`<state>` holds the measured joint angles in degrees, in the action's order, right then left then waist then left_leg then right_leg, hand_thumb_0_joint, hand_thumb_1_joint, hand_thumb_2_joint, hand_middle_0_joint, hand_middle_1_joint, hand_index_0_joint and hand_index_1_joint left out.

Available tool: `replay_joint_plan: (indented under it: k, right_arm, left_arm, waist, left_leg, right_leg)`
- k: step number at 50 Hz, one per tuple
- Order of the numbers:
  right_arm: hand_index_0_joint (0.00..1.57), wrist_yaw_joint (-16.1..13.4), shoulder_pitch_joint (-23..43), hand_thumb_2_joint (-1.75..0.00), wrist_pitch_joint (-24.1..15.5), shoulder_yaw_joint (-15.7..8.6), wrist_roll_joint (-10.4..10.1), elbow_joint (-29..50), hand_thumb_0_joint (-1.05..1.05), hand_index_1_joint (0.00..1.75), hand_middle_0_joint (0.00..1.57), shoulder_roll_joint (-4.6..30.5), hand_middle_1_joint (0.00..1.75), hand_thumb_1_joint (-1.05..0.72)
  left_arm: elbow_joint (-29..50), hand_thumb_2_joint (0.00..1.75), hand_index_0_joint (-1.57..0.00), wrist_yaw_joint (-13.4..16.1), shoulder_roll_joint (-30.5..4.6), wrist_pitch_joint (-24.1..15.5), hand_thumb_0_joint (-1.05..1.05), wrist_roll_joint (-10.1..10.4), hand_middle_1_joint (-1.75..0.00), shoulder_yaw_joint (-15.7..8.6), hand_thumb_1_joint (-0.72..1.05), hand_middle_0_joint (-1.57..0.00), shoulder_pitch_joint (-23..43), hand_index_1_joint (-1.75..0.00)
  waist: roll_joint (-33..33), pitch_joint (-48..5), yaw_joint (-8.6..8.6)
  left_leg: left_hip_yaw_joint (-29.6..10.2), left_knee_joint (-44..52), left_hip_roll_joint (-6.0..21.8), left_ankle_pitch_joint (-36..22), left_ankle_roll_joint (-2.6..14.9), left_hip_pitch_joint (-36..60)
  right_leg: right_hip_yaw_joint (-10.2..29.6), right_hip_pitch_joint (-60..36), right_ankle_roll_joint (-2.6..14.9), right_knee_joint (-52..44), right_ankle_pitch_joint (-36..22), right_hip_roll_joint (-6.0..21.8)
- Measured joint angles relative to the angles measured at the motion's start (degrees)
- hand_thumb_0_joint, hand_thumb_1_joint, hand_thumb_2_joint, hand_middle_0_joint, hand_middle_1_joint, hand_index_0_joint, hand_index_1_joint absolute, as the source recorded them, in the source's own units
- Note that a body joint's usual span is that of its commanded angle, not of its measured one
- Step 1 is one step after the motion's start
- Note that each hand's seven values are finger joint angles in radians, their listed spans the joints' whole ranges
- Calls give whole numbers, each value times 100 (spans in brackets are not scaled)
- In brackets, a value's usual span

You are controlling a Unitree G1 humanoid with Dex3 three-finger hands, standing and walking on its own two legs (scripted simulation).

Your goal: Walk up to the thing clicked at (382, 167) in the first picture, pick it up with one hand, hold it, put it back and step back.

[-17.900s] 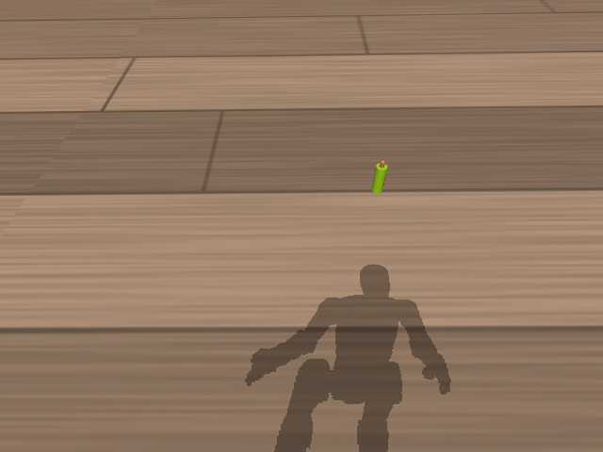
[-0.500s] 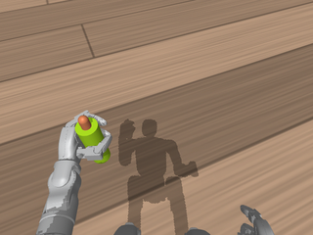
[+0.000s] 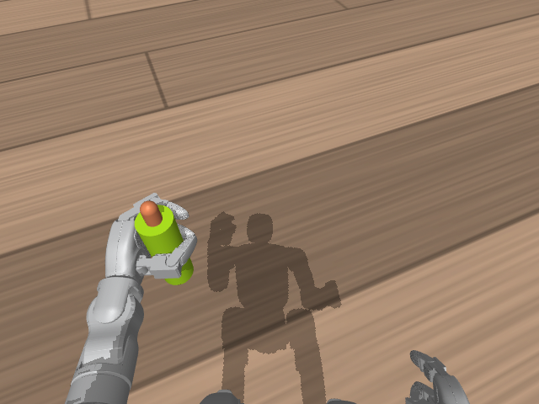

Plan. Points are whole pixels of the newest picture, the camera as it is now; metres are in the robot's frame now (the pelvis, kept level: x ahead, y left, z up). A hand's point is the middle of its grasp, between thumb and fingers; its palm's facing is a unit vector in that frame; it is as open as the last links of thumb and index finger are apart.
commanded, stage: hold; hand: left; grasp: from the side
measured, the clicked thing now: (164, 242) +0.33 +0.17 +0.05
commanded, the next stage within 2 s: crouch in 1.84 s
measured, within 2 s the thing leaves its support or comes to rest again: neither
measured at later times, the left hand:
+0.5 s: hand (170, 248) +0.31 +0.16 +0.06, palm faces +0.05 -1.00 -0.01, open 6.8 cm
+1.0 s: hand (168, 248) +0.31 +0.17 +0.06, palm faces +0.06 -1.00 -0.01, open 6.8 cm
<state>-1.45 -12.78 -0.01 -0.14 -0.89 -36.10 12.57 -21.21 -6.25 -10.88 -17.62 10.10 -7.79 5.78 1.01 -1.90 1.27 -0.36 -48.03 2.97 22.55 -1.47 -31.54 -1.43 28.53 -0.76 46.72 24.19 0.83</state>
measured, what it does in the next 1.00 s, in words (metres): stands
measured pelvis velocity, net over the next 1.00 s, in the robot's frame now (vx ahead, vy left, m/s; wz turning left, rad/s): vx -0.01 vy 0.00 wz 0.00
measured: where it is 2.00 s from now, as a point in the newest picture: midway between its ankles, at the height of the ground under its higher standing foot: outside the picture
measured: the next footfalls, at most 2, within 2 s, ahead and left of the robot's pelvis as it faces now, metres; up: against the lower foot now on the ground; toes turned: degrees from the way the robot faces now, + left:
none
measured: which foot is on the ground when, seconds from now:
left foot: down 0.00-1.00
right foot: down 0.00-1.00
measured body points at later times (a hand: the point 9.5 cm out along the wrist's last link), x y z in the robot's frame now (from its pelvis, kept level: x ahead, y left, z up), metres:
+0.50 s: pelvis -0.01 +0.00 +0.00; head +0.03 +0.00 +0.45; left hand +0.31 +0.22 +0.06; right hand +0.13 -0.25 -0.11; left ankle +0.02 +0.13 -0.70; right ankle +0.00 -0.13 -0.70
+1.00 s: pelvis -0.01 +0.00 +0.00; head +0.03 +0.00 +0.45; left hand +0.31 +0.22 +0.06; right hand +0.13 -0.25 -0.10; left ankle +0.02 +0.13 -0.70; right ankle +0.00 -0.13 -0.70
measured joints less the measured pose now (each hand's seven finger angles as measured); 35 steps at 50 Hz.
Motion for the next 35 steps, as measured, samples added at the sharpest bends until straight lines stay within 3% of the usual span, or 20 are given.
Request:
replay_joint_plan:
  k: [35]
  right_arm:
    - [20,-15,39,-90,-83,-24,10,-92,1,30,20,22,30,-90]
  left_arm:
    - [-162,109,-90,59,36,-119,1,-38,-109,24,1,-91,89,-108]
  waist:
    - [-16,49,19]
  left_leg:
    - [-1,110,-15,-125,-2,85]
  right_leg:
    - [1,-70,6,-73,-103,10]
